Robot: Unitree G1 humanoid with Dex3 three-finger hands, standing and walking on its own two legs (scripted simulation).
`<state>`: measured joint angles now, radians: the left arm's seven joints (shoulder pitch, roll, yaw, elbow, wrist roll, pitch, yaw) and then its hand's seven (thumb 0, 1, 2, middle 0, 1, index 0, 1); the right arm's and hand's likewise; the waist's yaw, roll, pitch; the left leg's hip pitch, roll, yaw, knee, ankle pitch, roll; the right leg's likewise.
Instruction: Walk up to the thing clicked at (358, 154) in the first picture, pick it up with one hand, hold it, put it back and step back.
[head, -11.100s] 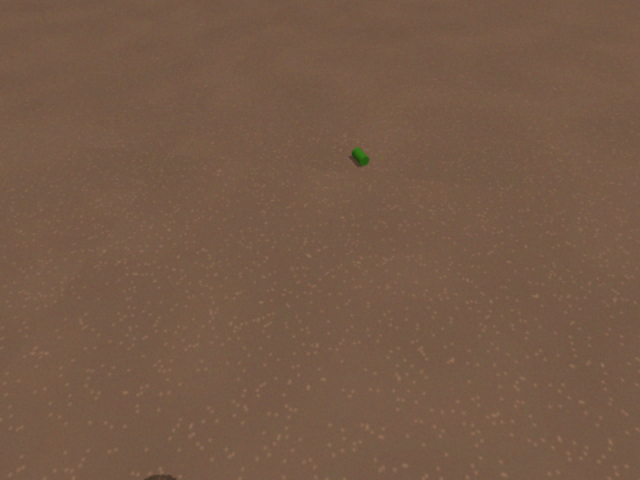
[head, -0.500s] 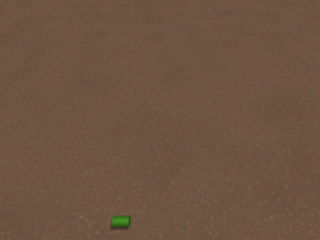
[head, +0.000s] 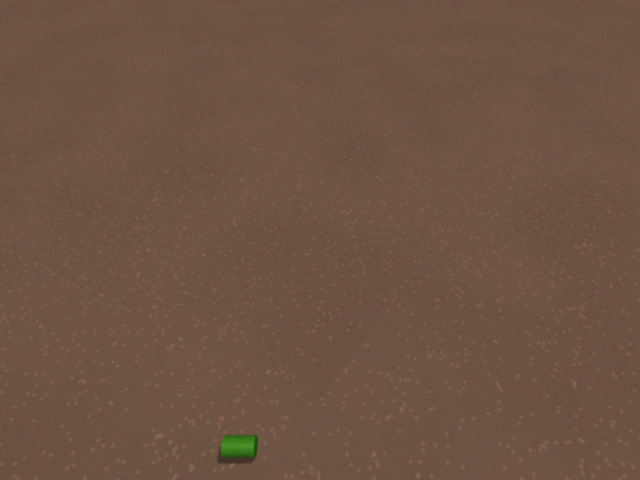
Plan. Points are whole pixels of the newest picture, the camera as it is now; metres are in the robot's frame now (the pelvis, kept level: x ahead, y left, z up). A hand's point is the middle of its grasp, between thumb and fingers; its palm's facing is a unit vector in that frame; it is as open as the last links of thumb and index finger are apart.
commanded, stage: stand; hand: left
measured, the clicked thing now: (239, 446) +0.41 +0.26 -0.76
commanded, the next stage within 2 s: walk up in 0.42 s
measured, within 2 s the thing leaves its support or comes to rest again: neither
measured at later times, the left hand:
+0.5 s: hand out of the picture +0.08 +0.25 -0.16, palm faces +0.00 -0.94 -0.35, open 7.3 cm
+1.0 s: hand out of the picture +0.02 +0.32 -0.18, palm faces -0.04 -0.94 -0.34, open 7.3 cm
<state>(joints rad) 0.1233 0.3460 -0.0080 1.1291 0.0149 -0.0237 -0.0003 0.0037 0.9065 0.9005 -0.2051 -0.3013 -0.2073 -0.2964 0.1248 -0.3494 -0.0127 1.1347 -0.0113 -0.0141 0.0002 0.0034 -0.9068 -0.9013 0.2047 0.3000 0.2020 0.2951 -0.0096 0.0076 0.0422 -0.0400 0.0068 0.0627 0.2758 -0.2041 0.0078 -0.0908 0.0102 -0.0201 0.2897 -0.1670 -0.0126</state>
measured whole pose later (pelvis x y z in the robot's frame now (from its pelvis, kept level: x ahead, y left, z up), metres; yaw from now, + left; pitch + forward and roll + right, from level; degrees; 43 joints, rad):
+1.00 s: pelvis -0.12 +0.05 -0.02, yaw +0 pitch -1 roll -2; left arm 0.06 0.41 0.07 0.87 0.02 0.09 0.01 0.00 0.91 0.90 -0.20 -0.30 -0.21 -0.30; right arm 0.18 -0.34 -0.05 0.93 -0.03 0.03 -0.02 0.00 -0.90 -0.90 0.21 0.30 0.21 0.30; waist -0.01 -0.05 0.20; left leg -0.27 0.02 -0.02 0.58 -0.30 0.03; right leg -0.47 0.14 0.17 1.23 -0.51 0.01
